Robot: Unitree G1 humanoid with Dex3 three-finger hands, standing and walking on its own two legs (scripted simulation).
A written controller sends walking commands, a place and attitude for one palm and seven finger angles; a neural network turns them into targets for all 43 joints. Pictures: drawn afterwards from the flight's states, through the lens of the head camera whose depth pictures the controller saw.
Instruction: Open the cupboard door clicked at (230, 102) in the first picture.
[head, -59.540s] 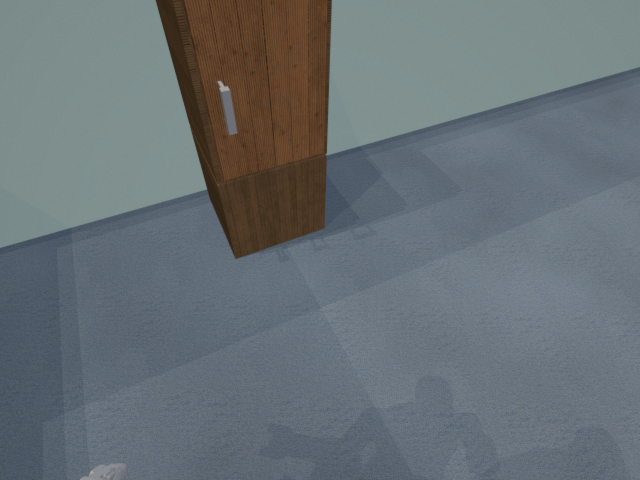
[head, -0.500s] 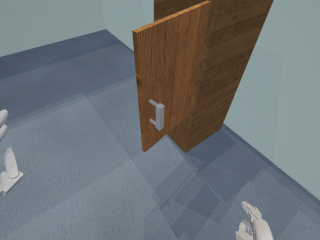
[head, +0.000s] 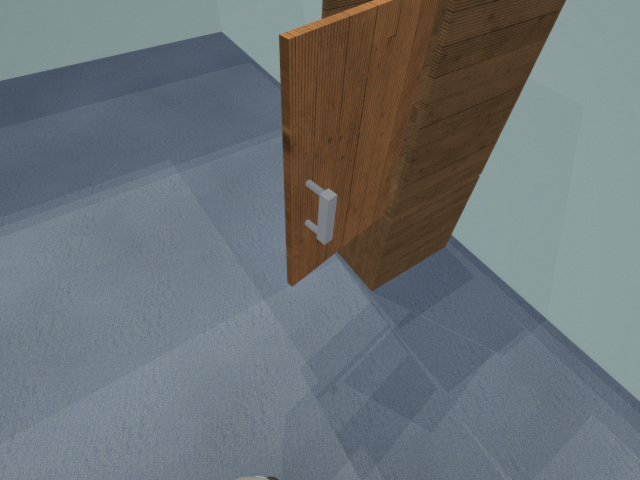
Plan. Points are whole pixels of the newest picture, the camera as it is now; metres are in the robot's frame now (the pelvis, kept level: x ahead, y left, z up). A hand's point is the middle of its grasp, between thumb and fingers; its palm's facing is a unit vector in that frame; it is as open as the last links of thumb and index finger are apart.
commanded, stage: let the arm hang, fingers relaxed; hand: left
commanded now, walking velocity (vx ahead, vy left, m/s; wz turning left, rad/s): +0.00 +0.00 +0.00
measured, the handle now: (318, 212) +0.59 +0.03 -0.08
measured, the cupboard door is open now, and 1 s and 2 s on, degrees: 100 100 100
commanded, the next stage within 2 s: look to check the result in 0.72 s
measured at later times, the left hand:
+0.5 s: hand out of the picture +0.04 +0.19 -0.16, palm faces +0.01 -0.96 -0.27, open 7.4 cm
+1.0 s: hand out of the picture +0.08 +0.20 -0.16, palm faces +0.00 -0.96 -0.30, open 7.4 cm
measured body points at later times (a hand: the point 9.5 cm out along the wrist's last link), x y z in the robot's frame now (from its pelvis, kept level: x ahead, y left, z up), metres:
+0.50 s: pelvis +0.02 -0.01 +0.00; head +0.03 -0.02 +0.45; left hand +0.04 +0.24 -0.14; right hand +0.05 -0.25 -0.16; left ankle +0.09 +0.11 -0.74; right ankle -0.04 -0.10 -0.74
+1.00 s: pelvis +0.04 -0.02 +0.01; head +0.07 -0.03 +0.45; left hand +0.08 +0.25 -0.14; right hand +0.08 -0.28 -0.15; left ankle +0.09 +0.11 -0.74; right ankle -0.04 -0.10 -0.74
